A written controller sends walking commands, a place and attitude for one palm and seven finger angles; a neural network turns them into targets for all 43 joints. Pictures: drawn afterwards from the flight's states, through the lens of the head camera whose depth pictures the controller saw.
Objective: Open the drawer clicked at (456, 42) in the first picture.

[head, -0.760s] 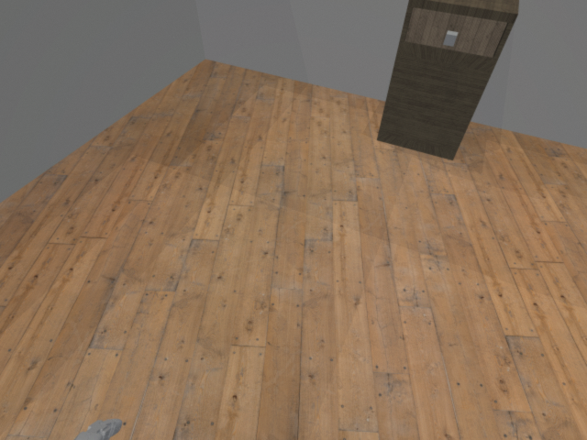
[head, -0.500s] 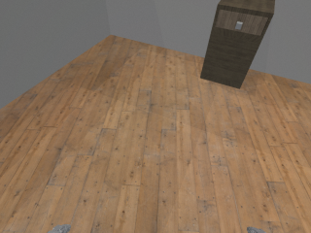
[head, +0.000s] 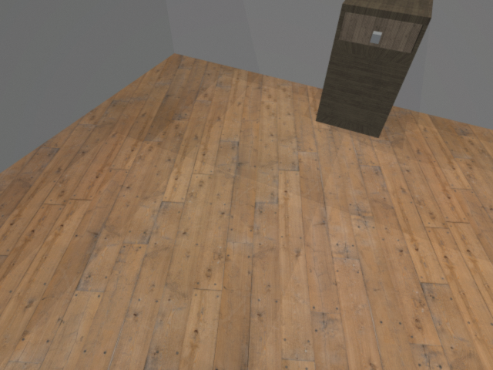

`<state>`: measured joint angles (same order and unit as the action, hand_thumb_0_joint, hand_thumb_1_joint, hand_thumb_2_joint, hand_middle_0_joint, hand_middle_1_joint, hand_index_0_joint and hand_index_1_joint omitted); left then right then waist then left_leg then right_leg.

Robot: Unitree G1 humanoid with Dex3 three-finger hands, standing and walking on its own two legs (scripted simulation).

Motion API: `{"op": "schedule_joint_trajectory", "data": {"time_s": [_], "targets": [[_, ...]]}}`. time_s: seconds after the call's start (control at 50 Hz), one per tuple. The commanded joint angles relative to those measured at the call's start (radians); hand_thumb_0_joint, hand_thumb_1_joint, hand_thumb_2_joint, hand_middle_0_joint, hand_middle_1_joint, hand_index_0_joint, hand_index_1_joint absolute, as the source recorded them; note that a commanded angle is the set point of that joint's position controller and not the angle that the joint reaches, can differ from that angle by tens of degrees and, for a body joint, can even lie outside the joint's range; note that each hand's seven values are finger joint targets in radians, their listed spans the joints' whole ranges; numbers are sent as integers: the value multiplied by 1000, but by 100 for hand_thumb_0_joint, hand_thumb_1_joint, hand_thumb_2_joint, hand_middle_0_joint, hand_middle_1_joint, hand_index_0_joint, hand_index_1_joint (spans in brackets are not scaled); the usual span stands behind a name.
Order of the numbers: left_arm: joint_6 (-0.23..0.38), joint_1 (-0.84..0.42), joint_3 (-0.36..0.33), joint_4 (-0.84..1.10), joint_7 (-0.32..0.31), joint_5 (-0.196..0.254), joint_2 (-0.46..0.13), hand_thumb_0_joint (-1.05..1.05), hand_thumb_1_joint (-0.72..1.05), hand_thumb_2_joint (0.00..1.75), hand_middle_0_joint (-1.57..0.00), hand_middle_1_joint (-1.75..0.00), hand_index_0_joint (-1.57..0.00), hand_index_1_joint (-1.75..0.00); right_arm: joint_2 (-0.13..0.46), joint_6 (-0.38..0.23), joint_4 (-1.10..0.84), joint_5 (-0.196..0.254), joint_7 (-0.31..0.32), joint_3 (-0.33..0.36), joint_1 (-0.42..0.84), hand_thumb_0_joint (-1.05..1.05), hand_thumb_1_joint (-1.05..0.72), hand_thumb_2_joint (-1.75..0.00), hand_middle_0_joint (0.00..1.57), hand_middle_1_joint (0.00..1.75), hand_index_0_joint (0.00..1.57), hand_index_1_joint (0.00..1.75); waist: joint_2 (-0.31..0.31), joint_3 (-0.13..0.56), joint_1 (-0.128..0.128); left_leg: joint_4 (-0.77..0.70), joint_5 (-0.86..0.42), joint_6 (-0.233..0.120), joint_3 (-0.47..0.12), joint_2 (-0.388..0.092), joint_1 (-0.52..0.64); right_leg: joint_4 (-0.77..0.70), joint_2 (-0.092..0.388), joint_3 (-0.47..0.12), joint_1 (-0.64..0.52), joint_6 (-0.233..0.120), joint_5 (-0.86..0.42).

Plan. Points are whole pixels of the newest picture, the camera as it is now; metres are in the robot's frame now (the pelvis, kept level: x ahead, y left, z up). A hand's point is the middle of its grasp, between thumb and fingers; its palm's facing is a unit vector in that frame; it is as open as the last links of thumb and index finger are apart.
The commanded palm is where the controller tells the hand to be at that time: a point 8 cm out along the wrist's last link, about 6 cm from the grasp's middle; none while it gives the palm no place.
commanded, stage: stand and wait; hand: left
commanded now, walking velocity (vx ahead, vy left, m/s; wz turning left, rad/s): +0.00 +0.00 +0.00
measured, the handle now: (376, 35) +1.72 -0.59 -0.14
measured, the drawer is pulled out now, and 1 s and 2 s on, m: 0.00 0.00 0.00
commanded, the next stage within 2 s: look at it before walking up in 0.06 s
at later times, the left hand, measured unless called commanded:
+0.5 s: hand out of the picture +0.07 +0.24 -0.16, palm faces -0.03 -0.94 -0.33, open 7.4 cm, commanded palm none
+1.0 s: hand out of the picture +0.06 +0.22 -0.17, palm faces -0.07 -0.96 -0.27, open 7.4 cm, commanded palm none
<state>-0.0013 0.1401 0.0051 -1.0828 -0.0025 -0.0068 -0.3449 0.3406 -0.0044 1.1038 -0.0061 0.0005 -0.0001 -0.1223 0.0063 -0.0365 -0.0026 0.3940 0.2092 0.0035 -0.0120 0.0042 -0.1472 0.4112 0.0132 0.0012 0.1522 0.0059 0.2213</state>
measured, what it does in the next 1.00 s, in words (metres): stands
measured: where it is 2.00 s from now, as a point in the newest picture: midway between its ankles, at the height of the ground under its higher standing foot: (272, 341)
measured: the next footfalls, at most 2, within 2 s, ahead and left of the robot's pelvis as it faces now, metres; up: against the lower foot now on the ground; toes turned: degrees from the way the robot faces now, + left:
left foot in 1.64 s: +0.42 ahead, +0.03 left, +0.00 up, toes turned -14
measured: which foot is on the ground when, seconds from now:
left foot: down 0.00-1.00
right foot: down 0.00-1.00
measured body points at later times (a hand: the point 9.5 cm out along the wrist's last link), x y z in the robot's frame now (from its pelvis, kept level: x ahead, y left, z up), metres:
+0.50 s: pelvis +0.00 +0.00 +0.00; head +0.00 +0.00 +0.45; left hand +0.07 +0.29 -0.13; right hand +0.07 -0.30 -0.13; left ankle +0.00 +0.12 -0.74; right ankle +0.00 -0.12 -0.74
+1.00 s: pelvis +0.02 +0.00 -0.01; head +0.02 +0.00 +0.44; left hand +0.07 +0.27 -0.15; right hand +0.07 -0.28 -0.15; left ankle +0.00 +0.12 -0.74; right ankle +0.00 -0.12 -0.74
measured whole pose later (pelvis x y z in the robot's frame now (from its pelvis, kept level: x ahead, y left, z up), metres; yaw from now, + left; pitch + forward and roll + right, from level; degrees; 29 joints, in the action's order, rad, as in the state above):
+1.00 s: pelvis +0.02 +0.00 -0.01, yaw -5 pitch +0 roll +0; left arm -0.03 0.26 -0.01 -1.06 0.02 -0.02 -0.28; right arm 0.27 0.01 1.07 -0.02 0.00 0.01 -0.18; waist 0.01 0.01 -0.02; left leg 0.48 0.31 0.01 0.07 -0.03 -0.17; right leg 0.54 -0.02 -0.07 0.22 -0.01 0.35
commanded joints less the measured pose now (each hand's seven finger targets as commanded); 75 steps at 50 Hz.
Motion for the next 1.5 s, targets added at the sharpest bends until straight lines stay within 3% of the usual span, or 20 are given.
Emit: {"op": "schedule_joint_trajectory", "data": {"time_s": [0.0,0.16,0.76,0.8,0.86,0.92,0.96,0.98,1.0,1.04,1.08,1.1,1.12,1.14,1.16,1.18,1.24,1.3,1.34,1.48], "targets": [[24,-53,-38,66,-8,-3,-206,0,90,90,-20,-30,-20,-30,209,-29,-66,-3,11,37,53,0,-90,-90,20,30,20,30,3,58,1,-78,-102,-35,-97,-116,-5,-84,106,-103,-3,-37,-79],[26,-53,-38,65,-7,-5,-206,0,90,90,-20,-30,-20,-30,204,-28,-59,-3,8,39,52,0,-90,-90,20,30,20,30,7,47,2,-84,-63,-32,-98,-113,-7,-106,108,-115,22,-37,-22],[30,-42,-37,54,-8,-5,-205,0,90,90,-20,-30,-20,-30,207,-30,-52,-1,10,37,56,0,-90,-90,20,30,20,30,-7,68,1,-85,-140,-29,-90,-123,27,-101,109,-109,-7,-36,-133],[11,16,-16,33,-10,-4,-101,0,90,90,-20,-30,-20,-30,103,-16,-30,-9,8,14,3,0,-90,-90,20,30,20,30,-2,81,2,-56,-54,-11,-55,-120,46,-93,98,-119,16,-26,-40],[-13,54,-27,52,5,-12,-97,0,90,90,-20,-30,-20,-30,98,0,-43,-16,6,24,-42,0,-90,-90,20,30,20,30,7,5,3,-45,243,-16,-37,-122,-11,-87,67,-161,118,-41,241],[-18,76,-47,95,20,-17,-94,0,90,90,-20,-30,-20,-30,131,1,-73,-17,7,49,-70,0,-90,-90,20,30,20,30,-31,-77,7,-65,420,-47,-82,-165,-37,-3,18,-163,247,-55,350],[-8,77,-52,125,29,-15,-55,0,90,90,-20,-30,-20,-30,162,-11,-80,-16,12,67,-120,0,-90,-90,20,30,20,30,-141,-79,28,-150,470,-108,-200,-274,31,202,-47,-65,349,-38,270],[-3,53,-55,146,33,-13,-31,0,90,90,-20,-30,-20,-30,177,-21,-83,-12,14,79,-139,0,-90,-90,20,30,20,30,-200,-75,37,-192,403,-154,-246,-358,75,344,-40,6,403,-23,234],[2,16,-58,171,36,-15,-22,0,90,90,-20,-30,-20,-30,165,-31,-84,-13,15,83,-165,0,-90,-90,20,30,20,30,-197,-70,54,-195,275,-187,-249,-392,135,414,-1,1,470,-15,284],[12,-8,-64,193,44,-14,-5,0,90,90,-20,-30,-20,-30,139,-42,-85,-16,17,84,-180,0,-90,-90,20,30,20,30,-155,-56,52,-140,69,-190,-176,-407,165,412,51,-5,480,-12,303],[19,59,-67,173,49,-13,28,0,90,90,-20,-30,-20,-30,117,-43,-94,-23,19,80,-141,0,-90,-90,20,30,20,30,-144,-33,12,-47,-73,-134,-27,-356,94,296,47,54,315,-15,266],[21,151,-70,145,52,-14,39,0,90,90,-20,-30,-20,-30,112,-42,-102,-22,19,80,-110,0,-90,-90,20,30,20,30,-122,8,-35,60,-67,-94,53,-312,26,189,23,88,161,-20,161],[26,276,-79,100,48,-17,16,0,90,90,-20,-30,-20,-30,95,-41,-107,-18,15,77,-91,0,-90,-90,20,30,20,30,-28,58,-91,256,-44,-53,129,-243,-90,87,-24,117,-41,-31,39],[41,412,-105,62,31,-27,-92,0,90,90,-20,-30,-20,-30,24,-42,-145,-3,4,62,-75,0,-90,-90,20,30,20,30,258,83,-146,572,160,8,218,-141,-377,-63,184,-228,-246,-110,142],[48,486,-115,50,14,-11,-157,0,90,90,-20,-30,-20,-30,-16,-52,-207,-7,-3,47,8,0,-90,-90,20,30,20,30,367,56,-161,787,384,28,154,-55,-580,-198,367,-630,-266,-204,48],[49,469,-115,57,-1,-3,-137,0,90,90,-20,-30,-20,-30,17,-56,-212,-9,0,56,33,0,-90,-90,20,30,20,30,226,42,-147,830,329,14,48,-99,-619,-184,371,-600,-281,-252,26],[58,317,-89,96,-3,-11,-45,0,90,90,-20,-30,-20,-30,-10,-53,-173,-16,-5,61,22,0,-90,-90,20,30,20,30,57,-43,-70,811,161,25,25,-159,-551,-188,303,-459,-62,-236,40],[71,274,-81,98,-4,-16,-11,0,90,90,-20,-30,-20,-30,-51,-30,-154,-19,-11,65,-51,0,-90,-90,20,30,20,30,58,-40,-7,740,67,51,44,-153,-504,-196,236,-299,13,-203,-98],[77,281,-82,89,-6,-17,-7,0,90,90,-20,-30,-20,-30,-64,-26,-161,-17,-17,66,-49,0,-90,-90,20,30,20,30,65,-33,1,687,10,58,57,-145,-496,-201,203,-254,16,-195,-122],[79,318,-78,62,-16,-20,10,0,90,90,-20,-30,-20,-30,-91,-44,-236,-12,-31,60,91,0,-90,-90,20,30,20,30,108,-67,-41,398,-51,49,87,-122,-460,-170,182,-215,-42,-173,-245]]}}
